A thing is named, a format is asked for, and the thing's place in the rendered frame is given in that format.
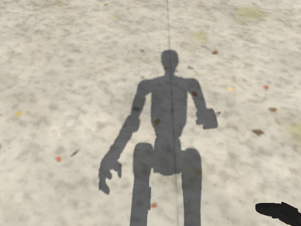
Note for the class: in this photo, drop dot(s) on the robot right hand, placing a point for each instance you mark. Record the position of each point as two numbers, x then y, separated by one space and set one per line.
284 212

